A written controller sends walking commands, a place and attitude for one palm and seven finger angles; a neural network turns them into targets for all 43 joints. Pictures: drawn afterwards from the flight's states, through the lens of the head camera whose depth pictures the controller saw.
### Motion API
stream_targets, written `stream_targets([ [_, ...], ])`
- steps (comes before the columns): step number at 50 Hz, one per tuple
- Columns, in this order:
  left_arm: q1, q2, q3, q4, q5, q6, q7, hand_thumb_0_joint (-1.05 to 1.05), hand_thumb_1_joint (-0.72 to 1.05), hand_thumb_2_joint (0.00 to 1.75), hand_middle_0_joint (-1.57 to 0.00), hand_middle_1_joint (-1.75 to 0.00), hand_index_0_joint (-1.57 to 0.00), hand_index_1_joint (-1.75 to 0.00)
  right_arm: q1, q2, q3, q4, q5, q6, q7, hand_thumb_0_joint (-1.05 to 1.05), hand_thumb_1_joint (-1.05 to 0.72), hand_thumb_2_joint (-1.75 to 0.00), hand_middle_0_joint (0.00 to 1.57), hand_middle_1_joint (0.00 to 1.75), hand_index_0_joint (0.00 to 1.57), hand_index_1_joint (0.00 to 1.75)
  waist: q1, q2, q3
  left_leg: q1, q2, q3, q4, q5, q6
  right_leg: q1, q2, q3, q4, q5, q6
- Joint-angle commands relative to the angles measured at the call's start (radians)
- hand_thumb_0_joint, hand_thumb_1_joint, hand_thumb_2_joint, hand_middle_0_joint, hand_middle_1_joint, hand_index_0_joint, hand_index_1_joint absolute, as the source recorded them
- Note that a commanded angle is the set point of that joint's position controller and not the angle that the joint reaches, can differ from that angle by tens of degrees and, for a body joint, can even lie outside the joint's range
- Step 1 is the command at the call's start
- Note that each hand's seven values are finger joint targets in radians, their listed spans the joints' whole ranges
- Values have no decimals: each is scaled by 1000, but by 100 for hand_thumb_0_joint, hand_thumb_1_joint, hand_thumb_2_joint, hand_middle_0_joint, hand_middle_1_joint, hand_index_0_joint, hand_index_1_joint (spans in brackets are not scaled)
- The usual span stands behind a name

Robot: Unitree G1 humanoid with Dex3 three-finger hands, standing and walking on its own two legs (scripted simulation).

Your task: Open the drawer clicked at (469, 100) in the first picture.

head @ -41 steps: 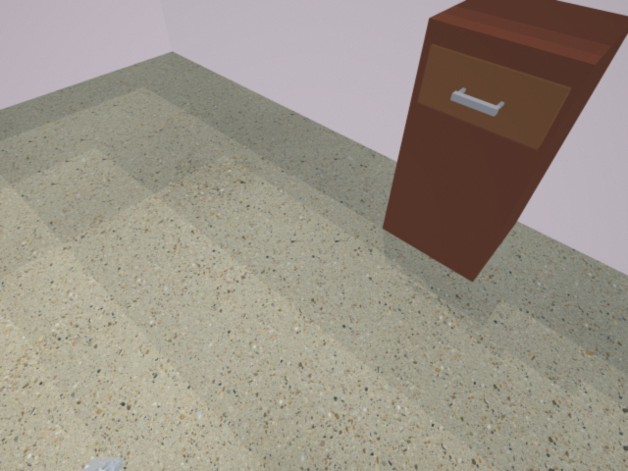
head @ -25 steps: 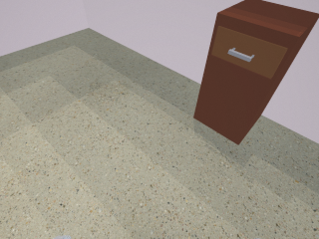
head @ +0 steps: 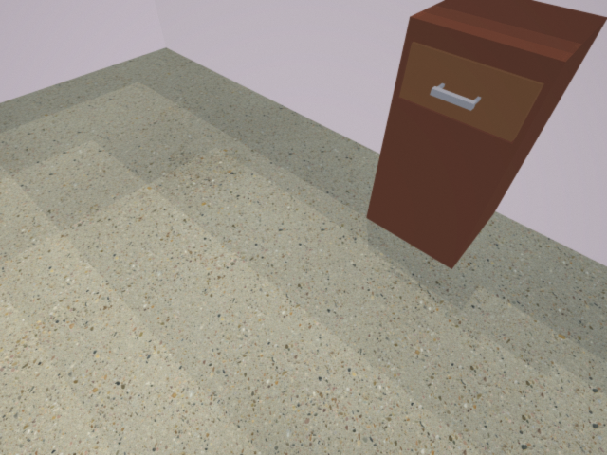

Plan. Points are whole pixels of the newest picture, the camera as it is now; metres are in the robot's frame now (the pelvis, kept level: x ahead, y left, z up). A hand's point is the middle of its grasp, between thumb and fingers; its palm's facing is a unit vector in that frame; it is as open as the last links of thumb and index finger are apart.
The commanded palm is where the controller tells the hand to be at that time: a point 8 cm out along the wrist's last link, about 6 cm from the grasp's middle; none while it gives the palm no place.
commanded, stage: look at it before walking up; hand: left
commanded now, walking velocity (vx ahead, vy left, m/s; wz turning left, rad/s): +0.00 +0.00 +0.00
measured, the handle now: (455, 95) +1.11 -0.40 -0.06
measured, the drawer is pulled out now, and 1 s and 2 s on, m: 0.00 0.00 0.00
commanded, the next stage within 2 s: walk to a spot facing it in 0.62 s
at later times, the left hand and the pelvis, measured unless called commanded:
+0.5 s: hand out of the picture +0.08 +0.25 -0.16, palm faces -0.02 -0.94 -0.34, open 7.4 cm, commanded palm none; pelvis +0.00 +0.00 +0.00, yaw +0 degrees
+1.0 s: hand out of the picture +0.05 +0.21 -0.19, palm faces +0.01 -0.98 -0.20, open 7.4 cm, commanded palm none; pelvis +0.05 +0.01 -0.01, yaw -1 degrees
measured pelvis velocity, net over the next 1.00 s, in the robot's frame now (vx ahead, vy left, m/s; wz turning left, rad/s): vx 0.05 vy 0.01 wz -0.02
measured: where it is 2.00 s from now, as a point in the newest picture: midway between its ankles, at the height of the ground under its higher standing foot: (319, 427)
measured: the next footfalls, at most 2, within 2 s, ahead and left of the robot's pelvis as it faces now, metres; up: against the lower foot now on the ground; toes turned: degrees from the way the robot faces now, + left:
right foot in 1.36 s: +0.33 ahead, -0.14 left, +0.00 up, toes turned -15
left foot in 1.74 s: +0.44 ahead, +0.07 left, +0.00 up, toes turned -1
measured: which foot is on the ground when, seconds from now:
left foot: down 0.00-1.00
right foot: down 0.00-1.00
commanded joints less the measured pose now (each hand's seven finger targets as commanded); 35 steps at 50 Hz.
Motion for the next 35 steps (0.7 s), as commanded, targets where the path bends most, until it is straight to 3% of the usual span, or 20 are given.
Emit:
stream_targets([
  [1, -50, 200, 41, -69, 3, -28, 9, 0, 90, 90, -20, -30, -20, -30, -64, -208, -40, -67, 0, -31, -10, 0, -90, -90, 20, 30, 20, 30, -1, 8, -50, -12, 109, -97, -79, 86, 39, -9, -114, 113, -88, 58, -33],
  [35, -45, 202, 42, -64, 4, -33, 9, 0, 90, 90, -20, -30, -20, -30, -70, -208, -37, -62, 2, -30, -11, 0, -90, -90, 20, 30, 20, 30, -1, 12, -73, 22, 113, -91, -80, 142, 32, 18, -118, 112, -101, 134, -33],
])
